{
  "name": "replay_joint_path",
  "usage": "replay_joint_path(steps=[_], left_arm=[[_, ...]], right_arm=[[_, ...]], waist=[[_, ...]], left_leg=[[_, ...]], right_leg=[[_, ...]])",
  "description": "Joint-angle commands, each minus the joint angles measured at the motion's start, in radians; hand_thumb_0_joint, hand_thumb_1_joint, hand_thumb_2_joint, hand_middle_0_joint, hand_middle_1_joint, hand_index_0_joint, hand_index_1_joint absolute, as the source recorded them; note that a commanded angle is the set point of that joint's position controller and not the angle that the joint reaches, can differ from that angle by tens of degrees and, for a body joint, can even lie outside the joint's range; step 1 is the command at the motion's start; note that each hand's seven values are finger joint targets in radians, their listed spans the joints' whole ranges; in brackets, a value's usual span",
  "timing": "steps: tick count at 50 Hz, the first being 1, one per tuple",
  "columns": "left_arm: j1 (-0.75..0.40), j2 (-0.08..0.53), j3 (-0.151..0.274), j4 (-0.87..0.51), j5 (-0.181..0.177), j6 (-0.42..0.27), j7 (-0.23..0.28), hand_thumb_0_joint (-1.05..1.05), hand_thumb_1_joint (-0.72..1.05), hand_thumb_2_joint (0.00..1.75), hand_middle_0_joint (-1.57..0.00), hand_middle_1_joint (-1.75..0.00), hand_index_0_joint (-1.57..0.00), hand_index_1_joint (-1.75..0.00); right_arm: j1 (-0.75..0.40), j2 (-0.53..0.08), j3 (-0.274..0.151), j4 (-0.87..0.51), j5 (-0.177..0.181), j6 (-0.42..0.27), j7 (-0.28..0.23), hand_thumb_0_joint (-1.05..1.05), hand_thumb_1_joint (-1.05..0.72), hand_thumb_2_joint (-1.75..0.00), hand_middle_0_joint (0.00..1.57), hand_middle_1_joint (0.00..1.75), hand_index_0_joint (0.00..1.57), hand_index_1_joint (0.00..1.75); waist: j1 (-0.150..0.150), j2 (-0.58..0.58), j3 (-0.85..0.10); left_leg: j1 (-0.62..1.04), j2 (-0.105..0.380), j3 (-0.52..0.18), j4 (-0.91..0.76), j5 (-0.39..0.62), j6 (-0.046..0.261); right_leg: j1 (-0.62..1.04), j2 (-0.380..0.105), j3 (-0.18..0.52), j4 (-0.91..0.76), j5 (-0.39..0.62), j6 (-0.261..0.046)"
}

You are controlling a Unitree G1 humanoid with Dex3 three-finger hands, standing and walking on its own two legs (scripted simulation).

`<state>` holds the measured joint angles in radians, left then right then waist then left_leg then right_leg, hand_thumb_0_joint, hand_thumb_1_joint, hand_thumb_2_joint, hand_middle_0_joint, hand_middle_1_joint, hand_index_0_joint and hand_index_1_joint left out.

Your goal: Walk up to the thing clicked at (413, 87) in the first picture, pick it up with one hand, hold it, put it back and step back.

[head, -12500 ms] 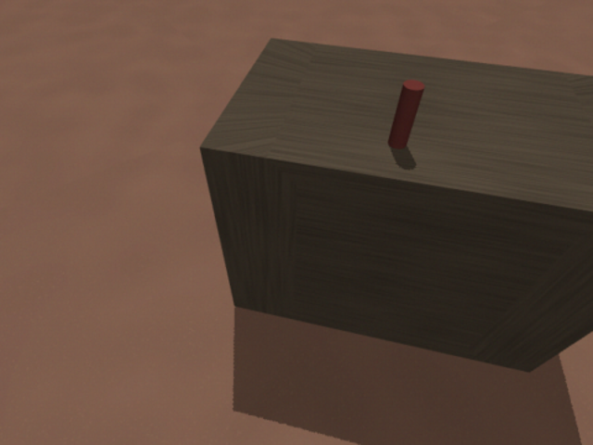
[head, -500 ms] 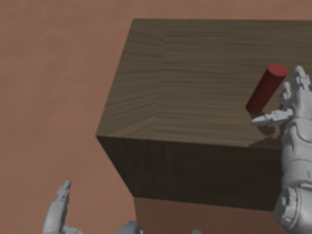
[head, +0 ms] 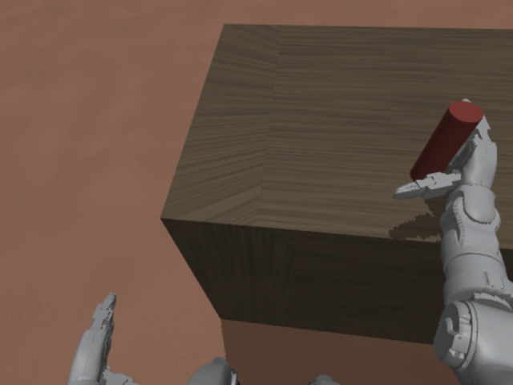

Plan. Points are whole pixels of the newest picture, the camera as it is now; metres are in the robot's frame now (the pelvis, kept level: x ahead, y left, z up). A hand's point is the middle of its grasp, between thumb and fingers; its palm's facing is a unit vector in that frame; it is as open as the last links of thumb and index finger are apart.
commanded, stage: close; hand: right
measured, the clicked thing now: (441, 147) +0.47 -0.24 +0.09
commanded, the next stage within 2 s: settle in 0.54 s
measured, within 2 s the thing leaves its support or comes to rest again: leaves its support in 0.86 s
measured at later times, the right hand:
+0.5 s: hand (431, 157) +0.47 -0.23 +0.08, palm faces +0.23 +0.97 +0.01, open 8.6 cm
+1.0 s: hand (440, 139) +0.48 -0.23 +0.11, palm faces +0.24 +0.97 +0.00, open 5.3 cm
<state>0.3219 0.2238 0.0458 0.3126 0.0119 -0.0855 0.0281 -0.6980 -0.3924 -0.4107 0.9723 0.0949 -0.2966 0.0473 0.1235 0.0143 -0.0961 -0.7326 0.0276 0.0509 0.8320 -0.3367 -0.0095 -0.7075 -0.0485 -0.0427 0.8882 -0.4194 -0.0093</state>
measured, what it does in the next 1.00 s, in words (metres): stands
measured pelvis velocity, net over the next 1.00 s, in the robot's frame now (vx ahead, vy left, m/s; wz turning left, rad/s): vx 0.01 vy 0.00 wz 0.00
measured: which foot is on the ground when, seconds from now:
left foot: down 0.00-1.00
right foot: down 0.00-1.00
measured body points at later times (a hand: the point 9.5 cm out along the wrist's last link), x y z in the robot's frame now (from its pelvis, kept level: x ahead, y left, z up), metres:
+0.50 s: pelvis +0.00 +0.00 +0.00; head +0.08 -0.03 +0.44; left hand +0.15 +0.27 -0.04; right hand +0.45 -0.28 +0.08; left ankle +0.04 +0.13 -0.69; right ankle +0.01 -0.11 -0.69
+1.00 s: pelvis +0.01 +0.00 +0.01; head +0.08 -0.03 +0.45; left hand +0.15 +0.27 -0.04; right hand +0.46 -0.28 +0.11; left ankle +0.04 +0.13 -0.69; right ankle +0.01 -0.11 -0.69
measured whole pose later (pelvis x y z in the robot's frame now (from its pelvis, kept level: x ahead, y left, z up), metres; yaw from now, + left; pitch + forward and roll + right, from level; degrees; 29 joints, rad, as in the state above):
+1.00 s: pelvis +0.01 +0.00 +0.01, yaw +0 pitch +13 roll +2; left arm 0.31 0.24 0.04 0.34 0.01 -0.09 0.03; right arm -0.76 -0.44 -0.41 1.01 0.08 -0.25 0.05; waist 0.13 0.01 -0.10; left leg -0.69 0.02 0.05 0.77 -0.32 -0.01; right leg -0.67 -0.05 -0.04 0.85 -0.41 -0.01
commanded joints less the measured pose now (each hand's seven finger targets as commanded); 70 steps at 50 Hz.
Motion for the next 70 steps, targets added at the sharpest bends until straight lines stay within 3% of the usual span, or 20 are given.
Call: replay_joint_path(steps=[1,8,10,12,22,25,27,29,37,42,45,47,50,52,56,58,61,64,67,70], left_arm=[[0.03,0.146,0.082,-0.182,0.004,-0.052,0.014,0.0,-0.58,0.07,-0.05,-0.05,-0.04,-0.06],[0.035,0.173,0.104,-0.147,0.003,-0.052,0.004,0.0,-0.57,0.07,-0.05,-0.05,-0.04,-0.06],[-0.057,0.179,0.098,-0.261,0.002,-0.062,0.009,0.0,-0.57,0.07,-0.05,-0.05,-0.04,-0.05],[0.042,0.162,0.092,-0.151,0.001,-0.05,0.005,0.0,-0.57,0.07,-0.05,-0.05,-0.04,-0.05],[0.042,0.196,0.121,-0.194,0.007,-0.048,0.009,0.0,-0.56,0.06,-0.05,-0.05,-0.05,-0.05],[0.01,0.164,0.098,-0.178,0.003,-0.053,0.008,0.0,-0.56,0.06,-0.05,-0.05,-0.05,-0.05],[-0.015,0.158,0.087,-0.218,0.006,-0.059,0.013,0.0,-0.56,0.06,-0.05,-0.05,-0.05,-0.06],[0.053,0.14,0.078,-0.143,0.007,-0.05,0.008,0.0,-0.55,0.06,-0.05,-0.05,-0.05,-0.05],[-0.022,0.188,0.109,-0.214,0.001,-0.048,0.007,0.0,-0.58,0.07,-0.07,-0.06,-0.06,-0.07],[-0.06,0.195,0.101,-0.241,-0.004,-0.053,0.019,0.0,-0.59,0.08,-0.07,-0.05,-0.05,-0.07],[0.006,0.144,0.055,-0.105,-0.002,-0.044,0.016,0.0,-0.57,0.07,-0.07,-0.06,-0.05,-0.07],[-0.078,0.155,0.06,-0.18,-0.001,-0.06,0.027,0.0,-0.57,0.07,-0.06,-0.05,-0.06,-0.07],[0.02,0.157,0.082,-0.047,0.0,-0.052,0.02,0.0,-0.57,0.07,-0.06,-0.06,-0.06,-0.07],[-0.102,0.198,0.093,-0.167,-0.004,-0.067,0.033,0.0,-0.57,0.07,-0.06,-0.06,-0.05,-0.07],[0.001,0.155,0.072,-0.059,-0.011,-0.054,0.022,0.0,-0.57,0.07,-0.06,-0.06,-0.05,-0.07],[-0.104,0.181,0.082,-0.165,-0.013,-0.069,0.036,0.0,-0.58,0.07,-0.06,-0.05,-0.05,-0.06],[-0.008,0.136,0.057,-0.051,-0.013,-0.062,0.026,0.0,-0.57,0.07,-0.06,-0.05,-0.05,-0.07],[-0.09,0.219,0.115,-0.123,-0.008,-0.071,0.04,0.0,-0.58,0.07,-0.06,-0.05,-0.05,-0.06],[-0.022,0.166,0.087,-0.034,-0.013,-0.065,0.029,0.0,-0.57,0.07,-0.06,-0.05,-0.05,-0.07],[-0.132,0.19,0.084,-0.14,-0.011,-0.077,0.041,0.0,-0.58,0.07,-0.06,-0.05,-0.05,-0.06]], right_arm=[[-0.447,-0.242,-0.012,-0.161,-0.001,-0.084,0.002,0.0,0.54,-0.05,0.52,0.26,0.52,0.26],[-0.415,-0.232,-0.01,-0.08,-0.002,-0.062,0.02,0.0,0.43,-0.21,0.8,0.48,0.79,0.49],[-0.592,-0.288,-0.007,-0.291,0.002,-0.085,0.016,0.0,0.42,-0.24,0.85,0.53,0.85,0.54],[-0.398,-0.21,0.014,-0.095,0.0,-0.052,0.02,0.0,0.3,-0.33,0.92,0.61,0.91,0.61],[-0.465,-0.306,-0.043,-0.231,0.005,-0.095,0.023,0.0,-0.12,-0.7,1.18,0.95,1.18,0.95],[-0.451,-0.22,0.002,-0.148,0.012,-0.088,0.028,0.0,-0.28,-0.78,1.28,1.02,1.26,1.03],[-0.584,-0.35,-0.048,-0.265,-0.005,-0.114,0.01,0.0,-0.37,-0.85,1.33,1.09,1.32,1.09],[-0.453,-0.262,-0.02,-0.091,-0.006,-0.091,0.018,0.0,-0.46,-0.89,1.38,1.13,1.36,1.13],[-0.568,-0.36,-0.057,-0.255,0.003,-0.088,0.026,0.0,-0.67,-1.24,1.38,1.35,1.38,1.35],[-0.627,-0.379,-0.05,-0.331,0.005,-0.076,0.012,0.0,-0.7,-1.24,1.41,1.36,1.41,1.36],[-0.483,-0.244,0.011,-0.124,0.012,-0.038,0.015,0.0,-0.6,-1.18,1.42,1.34,1.42,1.34],[-0.68,-0.386,-0.039,-0.342,0.001,-0.069,-0.005,0.0,-0.6,-1.19,1.43,1.35,1.43,1.35],[-0.467,-0.22,0.037,-0.086,0.006,-0.018,0.014,0.0,-0.62,-1.23,1.41,1.36,1.41,1.36],[-0.638,-0.385,-0.04,-0.315,0.008,-0.044,0.004,0.0,-0.64,-1.21,1.42,1.35,1.42,1.36],[-0.484,-0.241,0.021,-0.113,0.02,0.005,0.021,0.0,-0.66,-1.22,1.42,1.36,1.42,1.36],[-0.657,-0.368,-0.025,-0.297,0.014,-0.025,0.007,0.0,-0.67,-1.21,1.43,1.35,1.43,1.35],[-0.515,-0.244,0.026,-0.132,0.022,0.011,0.02,0.0,-0.65,-1.24,1.41,1.37,1.42,1.37],[-0.672,-0.41,-0.042,-0.322,0.011,-0.015,0.004,0.0,-0.68,-1.26,1.42,1.39,1.42,1.39],[-0.548,-0.257,0.024,-0.175,0.023,0.021,0.016,0.0,-0.68,-1.28,1.4,1.39,1.4,1.39],[-0.716,-0.407,-0.031,-0.366,0.013,-0.011,0.002,0.0,-0.67,-1.28,1.42,1.4,1.42,1.4]], waist=[[0.02,-0.055,-0.398],[0.006,-0.104,-0.393],[0.009,-0.134,-0.531],[-0.004,-0.096,-0.393],[0.0,-0.121,-0.473],[0.028,-0.085,-0.378],[0.025,-0.137,-0.464],[0.027,-0.106,-0.368],[0.0,-0.137,-0.523],[-0.002,-0.169,-0.57],[0.008,-0.117,-0.357],[-0.006,-0.165,-0.521],[0.014,-0.128,-0.357],[0.004,-0.123,-0.517],[0.001,-0.088,-0.342],[-0.002,-0.104,-0.494],[0.004,-0.095,-0.353],[-0.007,-0.13,-0.522],[-0.003,-0.108,-0.377],[-0.014,-0.125,-0.54]], left_leg=[[0.202,-0.035,-0.023,-0.07,0.269,0.017],[0.16,-0.039,-0.018,-0.068,0.239,0.023],[0.209,-0.04,-0.017,-0.075,0.25,0.023],[0.196,-0.043,-0.007,-0.084,0.237,0.024],[0.208,-0.041,-0.018,-0.07,0.28,0.022],[0.156,-0.043,-0.015,-0.082,0.239,0.021],[0.17,-0.038,-0.027,-0.074,0.259,0.021],[0.149,-0.039,-0.021,-0.071,0.236,0.023],[0.235,-0.039,-0.017,-0.069,0.299,0.025],[0.249,-0.046,-0.01,-0.095,0.285,0.025],[0.196,-0.049,-0.005,-0.134,0.209,0.027],[0.246,-0.044,-0.014,-0.127,0.257,0.026],[0.209,-0.05,-0.004,-0.136,0.257,0.026],[0.273,-0.046,-0.01,-0.141,0.319,0.02],[0.269,-0.047,-0.004,-0.168,0.29,0.021],[0.326,-0.041,-0.011,-0.166,0.313,0.019],[0.287,-0.042,-0.01,-0.182,0.279,0.019],[0.336,-0.04,-0.015,-0.175,0.351,0.017],[0.291,-0.045,-0.005,-0.192,0.316,0.02],[0.406,-0.033,-0.023,-0.189,0.375,0.014]], right_leg=[[0.199,0.026,0.044,-0.094,0.318,-0.003],[0.208,0.025,0.051,-0.092,0.331,0.005],[0.275,0.019,0.053,-0.1,0.339,0.007],[0.215,0.025,0.049,-0.111,0.316,0.008],[0.25,0.026,0.046,-0.097,0.368,0.006],[0.22,0.022,0.055,-0.101,0.329,0.003],[0.25,0.022,0.047,-0.084,0.337,0.001],[0.193,0.025,0.047,-0.09,0.298,0.002],[0.255,0.028,0.048,-0.086,0.386,0.006],[0.345,0.023,0.056,-0.112,0.417,0.01],[0.261,0.026,0.056,-0.153,0.309,0.006],[0.338,0.021,0.051,-0.147,0.357,0.009],[0.298,0.027,0.053,-0.163,0.373,0.011],[0.372,0.02,0.051,-0.155,0.439,0.009],[0.311,0.031,0.045,-0.188,0.393,0.006],[0.362,0.027,0.041,-0.191,0.389,0.003],[0.318,0.035,0.038,-0.206,0.337,0.002],[0.414,0.029,0.039,-0.194,0.442,0.007],[0.379,0.031,0.042,-0.212,0.432,0.008],[0.402,0.035,0.027,-0.21,0.421,0.002]])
